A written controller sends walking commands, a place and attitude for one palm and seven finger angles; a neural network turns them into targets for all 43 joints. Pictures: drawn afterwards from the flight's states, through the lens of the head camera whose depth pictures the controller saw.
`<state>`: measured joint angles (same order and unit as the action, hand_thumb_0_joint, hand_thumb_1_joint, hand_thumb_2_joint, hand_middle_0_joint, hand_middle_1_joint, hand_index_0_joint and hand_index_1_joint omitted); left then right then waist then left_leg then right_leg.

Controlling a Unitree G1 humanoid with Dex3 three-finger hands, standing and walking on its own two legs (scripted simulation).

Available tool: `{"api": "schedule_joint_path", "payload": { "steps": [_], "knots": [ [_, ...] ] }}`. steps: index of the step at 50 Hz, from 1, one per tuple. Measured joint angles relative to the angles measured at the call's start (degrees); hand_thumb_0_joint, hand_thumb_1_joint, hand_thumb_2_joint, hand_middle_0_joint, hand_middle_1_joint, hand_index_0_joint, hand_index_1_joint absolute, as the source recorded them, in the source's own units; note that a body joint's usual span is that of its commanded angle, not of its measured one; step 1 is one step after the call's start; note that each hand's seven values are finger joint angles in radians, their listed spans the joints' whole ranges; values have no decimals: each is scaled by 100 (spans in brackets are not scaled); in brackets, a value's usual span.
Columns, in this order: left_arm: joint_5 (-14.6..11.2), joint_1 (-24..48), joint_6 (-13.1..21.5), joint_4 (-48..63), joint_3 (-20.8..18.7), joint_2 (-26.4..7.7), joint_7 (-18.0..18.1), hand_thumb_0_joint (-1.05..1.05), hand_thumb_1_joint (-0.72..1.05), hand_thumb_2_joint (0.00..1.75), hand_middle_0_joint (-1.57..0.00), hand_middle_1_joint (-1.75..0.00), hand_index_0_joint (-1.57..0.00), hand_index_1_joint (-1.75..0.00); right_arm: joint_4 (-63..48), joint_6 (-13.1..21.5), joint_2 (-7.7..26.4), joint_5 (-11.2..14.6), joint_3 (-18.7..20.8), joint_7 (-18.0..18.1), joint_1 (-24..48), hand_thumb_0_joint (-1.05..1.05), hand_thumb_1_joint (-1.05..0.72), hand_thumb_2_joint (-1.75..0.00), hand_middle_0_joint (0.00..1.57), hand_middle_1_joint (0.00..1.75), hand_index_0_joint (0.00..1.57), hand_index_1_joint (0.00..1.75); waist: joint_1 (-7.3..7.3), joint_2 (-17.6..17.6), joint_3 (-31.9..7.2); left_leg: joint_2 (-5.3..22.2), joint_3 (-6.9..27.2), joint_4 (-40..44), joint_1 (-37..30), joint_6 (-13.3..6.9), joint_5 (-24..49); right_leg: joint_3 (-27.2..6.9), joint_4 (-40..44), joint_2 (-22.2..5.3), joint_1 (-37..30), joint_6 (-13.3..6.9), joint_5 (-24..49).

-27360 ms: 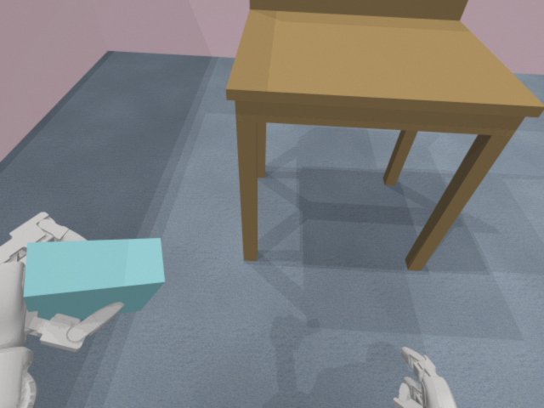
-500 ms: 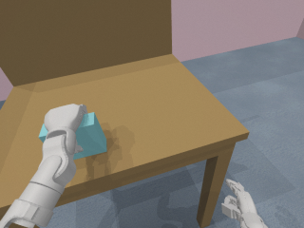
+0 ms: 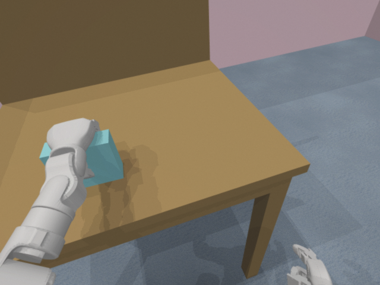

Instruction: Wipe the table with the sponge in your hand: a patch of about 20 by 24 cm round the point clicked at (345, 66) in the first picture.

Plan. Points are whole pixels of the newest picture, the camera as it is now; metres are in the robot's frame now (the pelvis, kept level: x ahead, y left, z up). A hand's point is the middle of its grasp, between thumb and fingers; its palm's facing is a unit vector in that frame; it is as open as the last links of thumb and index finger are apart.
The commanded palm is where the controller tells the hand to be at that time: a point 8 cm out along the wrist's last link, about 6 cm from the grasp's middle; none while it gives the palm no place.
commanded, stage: wipe forward along the middle lane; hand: left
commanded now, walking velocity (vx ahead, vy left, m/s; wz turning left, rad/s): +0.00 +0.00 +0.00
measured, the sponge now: (89, 167) +0.34 +0.28 +0.09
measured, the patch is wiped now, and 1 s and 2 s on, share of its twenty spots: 1.00 1.00 1.00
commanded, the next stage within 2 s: slide back across to the first lane in 0.72 s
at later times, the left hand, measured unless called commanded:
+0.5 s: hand (85, 138) +0.39 +0.29 +0.13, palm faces -0.06 -0.01 -1.00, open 9.5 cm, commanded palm +0.38 +0.29 +0.16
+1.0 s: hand (83, 126) +0.43 +0.32 +0.13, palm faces -0.06 -0.01 -1.00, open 9.5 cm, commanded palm +0.40 +0.33 +0.18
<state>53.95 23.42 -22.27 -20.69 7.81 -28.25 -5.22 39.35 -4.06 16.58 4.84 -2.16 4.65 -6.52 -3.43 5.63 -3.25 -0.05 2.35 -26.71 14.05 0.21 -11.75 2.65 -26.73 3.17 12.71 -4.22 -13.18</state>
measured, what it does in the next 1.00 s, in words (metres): stands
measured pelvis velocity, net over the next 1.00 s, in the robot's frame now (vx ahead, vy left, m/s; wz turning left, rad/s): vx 0.02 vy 0.03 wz -0.02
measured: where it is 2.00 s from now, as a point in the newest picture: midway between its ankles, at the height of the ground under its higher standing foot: outside the picture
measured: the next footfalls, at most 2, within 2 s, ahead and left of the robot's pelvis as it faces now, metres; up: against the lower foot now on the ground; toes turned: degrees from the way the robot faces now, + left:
none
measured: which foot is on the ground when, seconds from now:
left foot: down 0.00-1.00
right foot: down 0.00-1.00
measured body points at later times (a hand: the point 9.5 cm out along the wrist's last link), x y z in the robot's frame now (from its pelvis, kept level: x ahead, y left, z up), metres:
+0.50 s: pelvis +0.00 +0.01 +0.00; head -0.01 -0.02 +0.45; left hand +0.39 +0.29 +0.19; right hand +0.15 -0.25 -0.12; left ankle +0.03 +0.13 -0.74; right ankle +0.01 -0.07 -0.74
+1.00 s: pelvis +0.02 +0.03 +0.00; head +0.03 +0.01 +0.45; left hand +0.43 +0.32 +0.19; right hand +0.12 -0.24 -0.12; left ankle +0.03 +0.13 -0.74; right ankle +0.01 -0.07 -0.74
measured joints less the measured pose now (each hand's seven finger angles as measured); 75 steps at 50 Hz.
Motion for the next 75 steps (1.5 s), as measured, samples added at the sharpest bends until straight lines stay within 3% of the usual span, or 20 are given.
{"api": "schedule_joint_path", "payload": {
  "steps": [36, 53, 63, 75],
  "knots": [
    [302, 1893, 921, -2668, -262, -315, 175, 1, -50, 111, -79, -139, -81, -140, 122, -128, 2, 7, 97, 8, -614, 1, -90, -90, 20, 30, 20, 30, 375, -177, -105, -32, -23, -78, 587, -59, 10, -27, 95, -31, 507, 99, 99],
    [281, 1510, 1011, -2296, -593, -485, 297, 0, -50, 111, -78, -140, -80, -141, 66, -268, 34, 1, 152, -58, -635, 1, -90, -90, 20, 30, 20, 30, 418, -182, -107, -77, -175, 50, 416, -172, -79, -189, 294, -79, 340, 216, 91],
    [198, 1029, 877, -1584, -766, -708, -61, 0, -49, 111, -78, -141, -79, -142, -137, -238, 32, -8, 126, -95, -408, 1, -90, -90, 20, 30, 20, 30, 288, -193, 4, -151, -135, 90, 209, -244, -144, -154, 405, -147, 76, 276, 38],
    [175, 933, 1109, -1091, -604, -805, -358, -1, -49, 111, -78, -141, -80, -142, -241, -106, -12, -31, 104, -76, -211, 1, -90, -90, 20, 30, 20, 30, 48, -181, 137, -278, 35, 120, 157, -308, -130, 18, 530, -259, -85, 311, 22]
  ]
}}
